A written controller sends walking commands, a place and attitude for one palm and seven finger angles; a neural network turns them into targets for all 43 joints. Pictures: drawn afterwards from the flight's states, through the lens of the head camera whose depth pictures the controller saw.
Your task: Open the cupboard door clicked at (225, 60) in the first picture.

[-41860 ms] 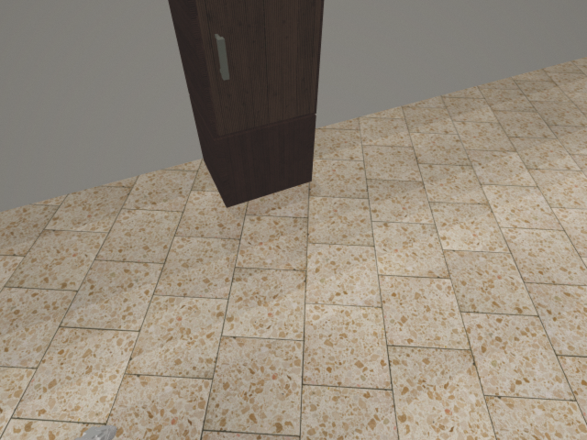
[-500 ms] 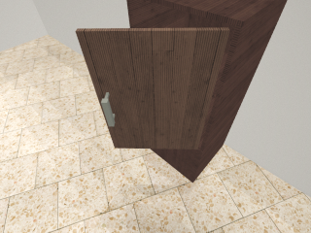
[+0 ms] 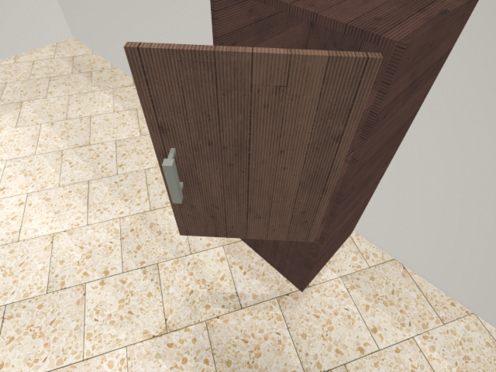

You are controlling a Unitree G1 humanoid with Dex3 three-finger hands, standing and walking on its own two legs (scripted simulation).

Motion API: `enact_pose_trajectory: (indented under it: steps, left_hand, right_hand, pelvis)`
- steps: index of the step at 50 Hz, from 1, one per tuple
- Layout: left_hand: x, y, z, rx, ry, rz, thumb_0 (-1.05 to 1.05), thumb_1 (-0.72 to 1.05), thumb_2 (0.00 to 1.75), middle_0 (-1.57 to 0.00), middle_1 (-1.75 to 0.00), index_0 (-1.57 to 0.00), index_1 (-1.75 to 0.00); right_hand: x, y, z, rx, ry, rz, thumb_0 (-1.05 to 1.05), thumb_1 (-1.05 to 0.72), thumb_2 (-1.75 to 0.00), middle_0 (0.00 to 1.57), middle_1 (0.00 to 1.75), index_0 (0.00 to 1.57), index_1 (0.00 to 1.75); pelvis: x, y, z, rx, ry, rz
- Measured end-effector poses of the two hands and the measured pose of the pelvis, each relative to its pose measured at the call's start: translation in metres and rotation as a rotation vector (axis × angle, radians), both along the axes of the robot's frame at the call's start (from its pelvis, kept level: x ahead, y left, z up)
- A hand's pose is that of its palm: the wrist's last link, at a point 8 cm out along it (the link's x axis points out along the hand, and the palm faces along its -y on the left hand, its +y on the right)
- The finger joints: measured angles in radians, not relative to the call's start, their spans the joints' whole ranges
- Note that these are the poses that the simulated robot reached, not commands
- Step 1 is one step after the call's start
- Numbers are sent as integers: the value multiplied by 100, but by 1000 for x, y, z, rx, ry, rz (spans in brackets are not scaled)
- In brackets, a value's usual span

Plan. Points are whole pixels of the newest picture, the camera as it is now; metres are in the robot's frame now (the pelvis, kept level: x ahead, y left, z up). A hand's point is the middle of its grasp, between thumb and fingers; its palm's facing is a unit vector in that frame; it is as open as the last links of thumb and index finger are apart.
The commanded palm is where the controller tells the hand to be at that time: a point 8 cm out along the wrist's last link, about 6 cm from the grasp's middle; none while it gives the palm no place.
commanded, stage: come to a stop and stand still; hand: left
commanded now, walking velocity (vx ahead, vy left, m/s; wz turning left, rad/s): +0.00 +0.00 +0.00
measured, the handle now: (175, 176) +0.52 +0.20 -0.04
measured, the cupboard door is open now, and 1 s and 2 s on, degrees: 41 41 41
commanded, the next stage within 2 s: look again from close up in 0.38 s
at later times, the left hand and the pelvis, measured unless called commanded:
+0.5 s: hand out of the picture +0.04 +0.21 -0.17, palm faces +0.01 -0.97 -0.23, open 7.4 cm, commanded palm none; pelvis +0.01 +0.01 +0.00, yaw +0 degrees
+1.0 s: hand out of the picture +0.04 +0.22 -0.18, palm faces +0.01 -0.97 -0.23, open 7.4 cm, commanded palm none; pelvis +0.01 +0.03 +0.00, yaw +1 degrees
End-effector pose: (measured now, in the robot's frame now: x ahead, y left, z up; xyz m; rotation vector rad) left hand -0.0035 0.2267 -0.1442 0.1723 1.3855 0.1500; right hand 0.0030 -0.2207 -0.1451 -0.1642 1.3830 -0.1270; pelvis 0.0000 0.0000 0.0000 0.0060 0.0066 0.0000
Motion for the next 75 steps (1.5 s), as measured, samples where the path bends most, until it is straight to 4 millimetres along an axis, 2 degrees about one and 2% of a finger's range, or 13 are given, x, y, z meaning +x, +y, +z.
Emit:
enact_pose_trajectory:
  steps: [9,15,29,40,55,57,60,62,65,67,69,71,75]
  left_hand:
    - [9,6,-2,-3,-10,6,1,91,90,-20,-30,-20,-30]
    - [22,14,-1,6,-35,1,1,91,90,-20,-30,-20,-30]
    - [40,34,3,30,-64,-12,1,91,90,-20,-30,-20,-30]
    - [41,42,2,28,-51,-13,1,91,90,-20,-30,-20,-30]
    - [39,47,0,25,-52,-7,1,91,90,-20,-30,-20,-30]
    - [64,52,21,31,-234,94,1,90,90,-20,-30,-20,-30]
    - [116,58,79,73,-635,117,2,89,89,-20,-31,-20,-31]
    - [145,59,111,60,-876,110,2,87,88,-20,-32,-20,-32]
    - [168,57,133,10,-1163,42,1,82,86,-20,-35,-20,-35]
    - [168,53,132,-37,-1294,-41,1,79,85,-20,-38,-20,-38]
    - [160,47,120,-84,-1365,-132,1,75,83,-21,-40,-20,-40]
    - [146,46,102,-120,-1369,-170,1,70,81,-21,-43,-21,-43]
    - [117,54,70,-128,-1319,-86,1,61,78,-22,-49,-22,-49]
  right_hand:
    - [27,-2,4,-26,-44,19,0,-91,-90,19,30,20,30]
    - [37,0,6,-33,-62,30,0,-91,-90,19,30,20,30]
    - [34,2,7,-45,-38,33,0,-91,-90,20,30,20,30]
    - [31,2,9,-61,-19,34,0,-91,-90,20,30,20,30]
    - [43,9,12,-68,-49,43,0,-91,-90,20,30,21,30]
    - [52,10,17,-69,-152,42,0,-91,-90,20,30,21,30]
    - [74,12,26,-54,-360,61,1,-91,-90,20,30,21,30]
    - [91,11,28,-39,-458,95,1,-91,-90,20,30,21,30]
    - [117,5,27,-33,-580,138,1,-91,-90,20,30,21,30]
    - [134,-1,26,-38,-661,162,1,-91,-90,20,30,21,30]
    - [150,-8,24,-47,-741,190,1,-91,-90,20,30,21,30]
    - [162,-15,21,-61,-807,215,1,-91,-90,20,30,21,30]
    - [174,-21,12,-86,-877,246,1,-91,-90,20,30,21,30]
  pelvis:
    - [7,5,0,-2,-3,2]
    - [9,8,1,-2,-4,4]
    - [11,16,1,-2,-1,7]
    - [12,22,2,-3,1,9]
    - [12,30,2,-9,4,15]
    - [9,31,1,-6,8,21]
    - [4,31,-1,14,20,55]
    - [-2,29,-7,15,48,86]
    - [-15,22,-24,10,120,73]
    - [-26,17,-39,8,169,61]
    - [-36,11,-56,9,207,55]
    - [-46,6,-74,9,231,53]
    - [-60,-4,-98,-4,247,62]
